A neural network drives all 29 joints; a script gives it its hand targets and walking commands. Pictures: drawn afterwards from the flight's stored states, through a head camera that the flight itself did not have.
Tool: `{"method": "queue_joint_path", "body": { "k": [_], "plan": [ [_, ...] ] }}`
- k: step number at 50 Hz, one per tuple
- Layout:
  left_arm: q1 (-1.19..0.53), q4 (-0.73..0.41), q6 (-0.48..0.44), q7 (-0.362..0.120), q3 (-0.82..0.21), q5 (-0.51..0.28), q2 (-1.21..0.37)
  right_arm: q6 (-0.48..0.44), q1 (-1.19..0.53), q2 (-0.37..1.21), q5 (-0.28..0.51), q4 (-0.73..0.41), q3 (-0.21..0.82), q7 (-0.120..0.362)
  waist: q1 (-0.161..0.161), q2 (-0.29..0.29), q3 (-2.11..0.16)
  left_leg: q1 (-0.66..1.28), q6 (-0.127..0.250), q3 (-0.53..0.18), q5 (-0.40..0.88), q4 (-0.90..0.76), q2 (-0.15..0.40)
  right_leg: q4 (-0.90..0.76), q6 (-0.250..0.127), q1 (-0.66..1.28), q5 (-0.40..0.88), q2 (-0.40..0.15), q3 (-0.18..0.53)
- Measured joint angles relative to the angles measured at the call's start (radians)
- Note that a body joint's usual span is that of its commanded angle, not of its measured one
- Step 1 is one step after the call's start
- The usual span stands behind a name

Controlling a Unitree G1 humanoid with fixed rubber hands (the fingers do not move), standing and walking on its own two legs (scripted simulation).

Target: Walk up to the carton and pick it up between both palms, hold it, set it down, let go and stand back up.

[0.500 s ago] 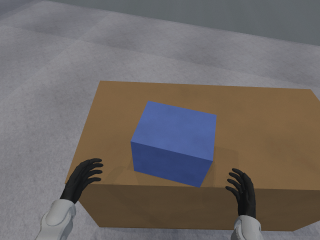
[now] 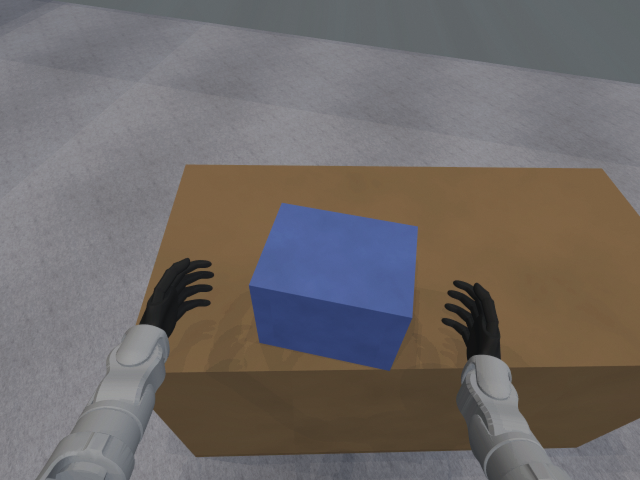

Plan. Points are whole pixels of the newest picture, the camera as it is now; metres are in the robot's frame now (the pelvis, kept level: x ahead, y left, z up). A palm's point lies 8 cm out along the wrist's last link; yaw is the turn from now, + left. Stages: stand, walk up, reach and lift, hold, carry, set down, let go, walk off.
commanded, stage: reach and lift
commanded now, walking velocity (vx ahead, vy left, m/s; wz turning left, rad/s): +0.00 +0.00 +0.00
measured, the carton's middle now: (335, 286) +0.44 -0.01 -0.08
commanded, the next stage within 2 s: none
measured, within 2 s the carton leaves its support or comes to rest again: neither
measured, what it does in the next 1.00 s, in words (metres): stands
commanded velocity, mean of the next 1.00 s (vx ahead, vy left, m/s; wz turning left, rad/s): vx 0.00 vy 0.00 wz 0.00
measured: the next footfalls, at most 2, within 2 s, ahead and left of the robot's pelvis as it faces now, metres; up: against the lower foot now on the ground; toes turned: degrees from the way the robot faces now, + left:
none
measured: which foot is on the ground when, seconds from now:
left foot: down 0.00-1.00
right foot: down 0.00-1.00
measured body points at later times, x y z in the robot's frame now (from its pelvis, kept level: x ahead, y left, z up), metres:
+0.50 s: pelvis +0.00 -0.03 +0.00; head +0.05 -0.01 +0.44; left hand +0.42 +0.20 +0.04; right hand +0.37 -0.21 +0.03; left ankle -0.01 +0.05 -0.72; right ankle +0.03 -0.16 -0.72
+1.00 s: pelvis +0.00 -0.03 -0.01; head +0.07 +0.00 +0.44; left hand +0.48 +0.17 +0.07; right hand +0.42 -0.23 +0.07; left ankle -0.01 +0.05 -0.72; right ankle +0.03 -0.16 -0.72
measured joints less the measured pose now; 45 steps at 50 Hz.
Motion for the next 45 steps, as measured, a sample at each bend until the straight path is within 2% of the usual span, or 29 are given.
{"method": "queue_joint_path", "body": {
  "k": [4,9,22,29,37,45],
  "plan": [
    [-0.056,0.039,-0.001,0.0,0.005,-0.011,0.007,0.021,-0.042,0.013,-0.006,-0.012,0.001,-0.011,-0.004,-0.006,-0.016,-0.037,-0.005,-0.001,0.006,0.003,-0.001,0.018,-0.004,-0.043,-0.004,-0.001,-0.001],
    [-0.14,0.097,0.015,0.001,0.008,-0.006,0.015,0.047,-0.125,0.017,-0.011,0.034,-0.004,-0.03,-0.015,-0.001,-0.029,-0.079,-0.014,-0.012,0.007,0.017,0.004,0.032,-0.012,-0.082,-0.007,0.002,-0.012],
    [-0.284,0.183,0.065,-0.036,0.073,0.026,0.031,0.065,-0.225,0.005,0.02,0.033,0.033,-0.079,-0.031,-0.012,-0.062,-0.146,-0.035,-0.017,0.019,0.01,0.015,0.048,-0.036,-0.16,-0.007,0.013,-0.015],
    [-0.39,0.275,0.07,-0.03,0.05,-0.009,0.065,0.129,-0.307,0.009,0.029,0.028,0.035,-0.082,-0.048,-0.041,-0.097,-0.211,-0.044,-0.017,0.024,0.022,0.013,0.084,-0.046,-0.236,-0.017,0.011,-0.017],
    [-0.496,0.358,0.084,-0.028,0.036,0.007,0.075,0.156,-0.419,0.011,0.03,0.101,0.012,-0.089,-0.076,-0.051,-0.125,-0.266,-0.05,-0.028,0.024,0.036,0.018,0.087,-0.052,-0.284,-0.013,0.016,-0.026],
    [-0.589,0.424,0.063,-0.006,0.014,-0.006,0.074,0.171,-0.489,-0.011,0.043,0.154,-0.022,-0.065,-0.099,-0.047,-0.157,-0.323,-0.047,-0.027,0.036,0.033,0.016,0.076,-0.048,-0.337,0.004,0.014,-0.025]
  ]
}}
